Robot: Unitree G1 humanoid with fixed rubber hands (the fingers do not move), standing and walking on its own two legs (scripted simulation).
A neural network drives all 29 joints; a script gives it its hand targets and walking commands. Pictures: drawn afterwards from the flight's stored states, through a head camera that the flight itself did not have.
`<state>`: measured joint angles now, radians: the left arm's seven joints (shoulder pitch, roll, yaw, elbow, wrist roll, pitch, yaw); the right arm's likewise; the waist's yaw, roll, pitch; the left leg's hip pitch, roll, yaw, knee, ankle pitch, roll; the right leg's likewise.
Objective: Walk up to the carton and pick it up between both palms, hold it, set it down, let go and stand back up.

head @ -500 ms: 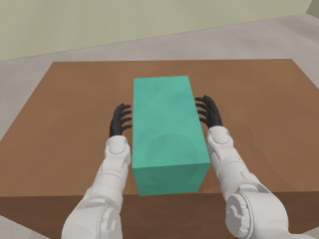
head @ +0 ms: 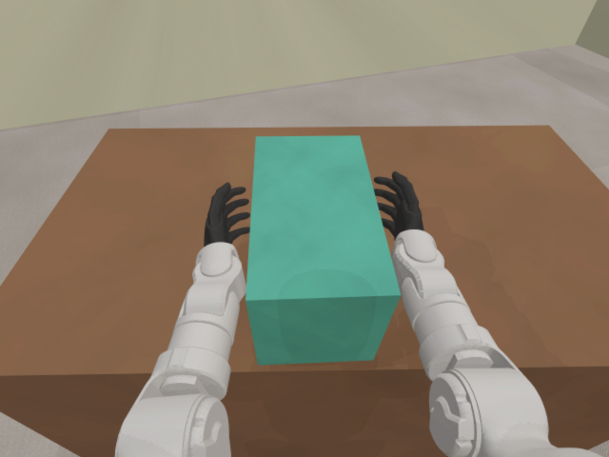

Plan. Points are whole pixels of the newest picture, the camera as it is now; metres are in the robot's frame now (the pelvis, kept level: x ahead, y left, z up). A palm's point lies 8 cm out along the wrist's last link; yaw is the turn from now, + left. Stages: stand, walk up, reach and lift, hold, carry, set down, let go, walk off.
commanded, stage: reach and lift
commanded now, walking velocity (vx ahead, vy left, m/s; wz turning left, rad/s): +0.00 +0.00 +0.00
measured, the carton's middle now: (311, 243) +0.43 +0.02 +0.06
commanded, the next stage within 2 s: hold in 1.96 s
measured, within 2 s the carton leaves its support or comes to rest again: neither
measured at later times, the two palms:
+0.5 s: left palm (200, 233) +0.37 +0.16 +0.15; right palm (405, 216) +0.39 -0.10 +0.16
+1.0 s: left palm (198, 216) +0.37 +0.16 +0.17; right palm (414, 206) +0.38 -0.10 +0.18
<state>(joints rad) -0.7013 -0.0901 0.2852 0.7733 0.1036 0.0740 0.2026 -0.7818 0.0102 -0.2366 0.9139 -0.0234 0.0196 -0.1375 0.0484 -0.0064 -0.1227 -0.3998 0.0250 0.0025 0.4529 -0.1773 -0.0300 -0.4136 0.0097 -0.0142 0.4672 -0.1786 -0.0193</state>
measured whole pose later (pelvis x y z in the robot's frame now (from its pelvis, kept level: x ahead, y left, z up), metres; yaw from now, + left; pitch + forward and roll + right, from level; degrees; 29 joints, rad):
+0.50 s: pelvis -0.01 +0.01 +0.00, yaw +0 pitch +1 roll +0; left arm -0.70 -0.06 0.28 0.64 0.14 0.34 0.16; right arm -0.81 0.04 -0.22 0.81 0.00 0.26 -0.19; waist 0.04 -0.01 -0.12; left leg -0.30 0.03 0.00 0.45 -0.18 -0.03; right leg -0.30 0.01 -0.01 0.44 -0.17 -0.01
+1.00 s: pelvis -0.01 +0.01 +0.00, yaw +0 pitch +0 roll +0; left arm -0.73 -0.02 0.28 0.56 0.13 0.48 0.12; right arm -0.84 0.05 -0.22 0.76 0.07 0.34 -0.24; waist 0.00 -0.01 -0.11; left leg -0.27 0.03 0.00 0.45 -0.18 -0.03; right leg -0.27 0.01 -0.01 0.44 -0.17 -0.01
